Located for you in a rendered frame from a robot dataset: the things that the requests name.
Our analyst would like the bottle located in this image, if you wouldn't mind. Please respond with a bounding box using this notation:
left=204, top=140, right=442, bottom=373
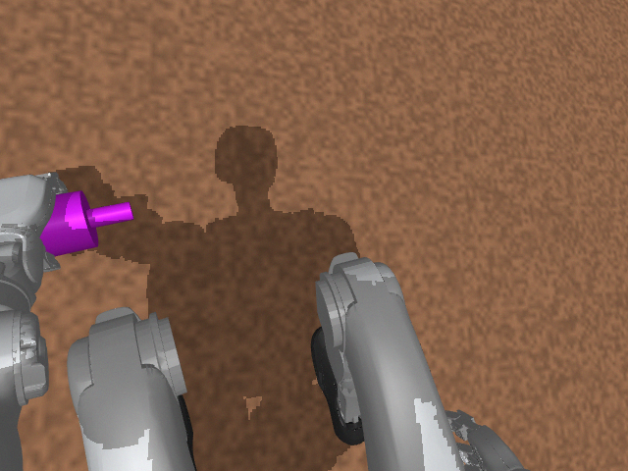
left=40, top=190, right=134, bottom=256

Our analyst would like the left robot arm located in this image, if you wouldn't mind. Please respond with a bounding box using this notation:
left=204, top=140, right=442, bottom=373
left=0, top=228, right=49, bottom=471

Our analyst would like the left robot hand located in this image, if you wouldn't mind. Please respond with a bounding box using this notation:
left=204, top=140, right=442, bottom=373
left=0, top=172, right=68, bottom=272

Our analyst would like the right robot hand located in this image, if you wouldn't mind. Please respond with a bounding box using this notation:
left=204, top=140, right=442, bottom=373
left=445, top=410, right=524, bottom=471

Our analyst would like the left robot foot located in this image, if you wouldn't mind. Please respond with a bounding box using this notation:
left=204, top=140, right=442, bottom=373
left=178, top=394, right=197, bottom=471

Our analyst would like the right robot foot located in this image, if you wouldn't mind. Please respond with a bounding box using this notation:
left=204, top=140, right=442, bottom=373
left=311, top=326, right=364, bottom=445

